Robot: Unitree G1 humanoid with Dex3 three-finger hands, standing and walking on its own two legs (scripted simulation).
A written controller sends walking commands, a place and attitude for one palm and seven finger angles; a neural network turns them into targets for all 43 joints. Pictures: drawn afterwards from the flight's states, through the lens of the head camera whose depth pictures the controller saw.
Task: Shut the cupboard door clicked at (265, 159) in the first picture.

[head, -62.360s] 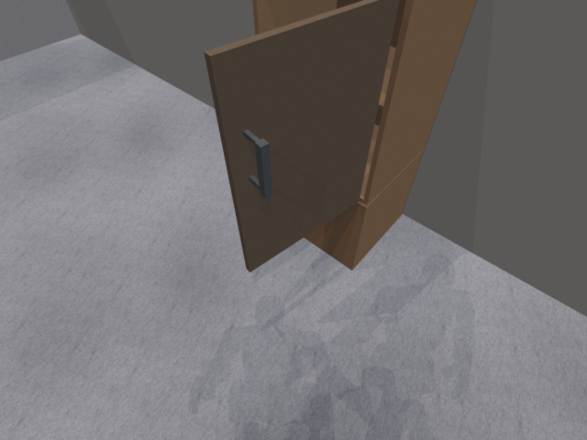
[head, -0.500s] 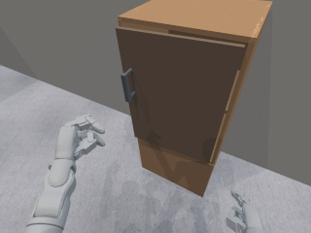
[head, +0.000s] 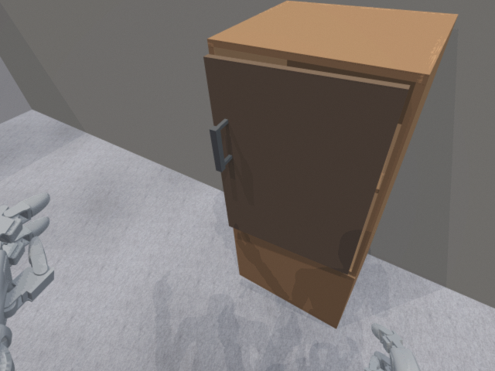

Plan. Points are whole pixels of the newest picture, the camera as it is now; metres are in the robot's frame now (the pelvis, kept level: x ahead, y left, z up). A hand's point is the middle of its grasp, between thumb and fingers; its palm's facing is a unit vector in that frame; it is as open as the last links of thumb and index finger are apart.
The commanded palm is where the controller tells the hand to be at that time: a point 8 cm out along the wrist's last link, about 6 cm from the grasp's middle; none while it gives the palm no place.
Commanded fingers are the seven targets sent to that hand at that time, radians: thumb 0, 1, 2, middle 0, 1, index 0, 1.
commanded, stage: draw the hand back to the body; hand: left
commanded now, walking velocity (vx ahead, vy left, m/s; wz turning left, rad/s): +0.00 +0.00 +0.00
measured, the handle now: (222, 145) +0.64 +0.15 +0.03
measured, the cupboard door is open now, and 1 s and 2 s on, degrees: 4 4 4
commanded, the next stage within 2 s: step back with the hand held close in 0.32 s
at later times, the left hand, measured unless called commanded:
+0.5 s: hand (56, 271) +0.18 +0.26 +0.16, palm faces +0.45 -0.80 -0.39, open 7.4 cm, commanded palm +0.13 +0.30 +0.17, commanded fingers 0.00 0.90 0.90 -0.20 -0.30 -0.20 -0.30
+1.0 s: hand (13, 302) +0.14 +0.30 +0.15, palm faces +0.39 -0.79 -0.47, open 7.4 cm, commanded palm +0.08 +0.33 +0.17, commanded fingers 0.00 0.90 0.90 -0.20 -0.30 -0.20 -0.30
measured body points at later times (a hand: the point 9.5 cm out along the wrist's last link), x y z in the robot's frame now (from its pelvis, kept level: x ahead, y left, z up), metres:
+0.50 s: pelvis -0.01 +0.00 +0.00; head -0.04 -0.03 +0.45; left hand +0.15 +0.30 +0.18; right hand +0.18 -0.22 -0.08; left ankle +0.00 +0.11 -0.74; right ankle -0.04 -0.11 -0.74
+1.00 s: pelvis -0.06 +0.03 -0.01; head -0.06 +0.03 +0.44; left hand +0.12 +0.34 +0.18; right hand +0.10 -0.21 -0.08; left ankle +0.00 +0.11 -0.74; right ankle -0.04 -0.11 -0.74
